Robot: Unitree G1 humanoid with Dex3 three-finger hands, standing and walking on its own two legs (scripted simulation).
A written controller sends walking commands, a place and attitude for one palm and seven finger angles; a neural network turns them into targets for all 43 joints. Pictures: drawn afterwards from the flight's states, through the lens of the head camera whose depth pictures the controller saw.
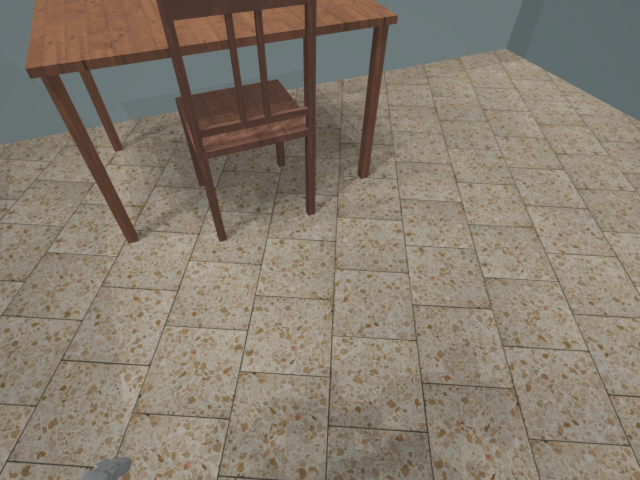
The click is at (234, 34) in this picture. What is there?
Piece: chair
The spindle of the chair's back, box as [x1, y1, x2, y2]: [224, 14, 246, 121]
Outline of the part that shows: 224,14 239,115 241,121 244,121 246,119 231,14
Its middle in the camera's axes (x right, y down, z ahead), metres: -0.26 -0.52 +1.19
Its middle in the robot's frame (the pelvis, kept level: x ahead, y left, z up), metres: +1.22 +0.33 -0.06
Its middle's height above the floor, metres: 0.70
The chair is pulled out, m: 0.00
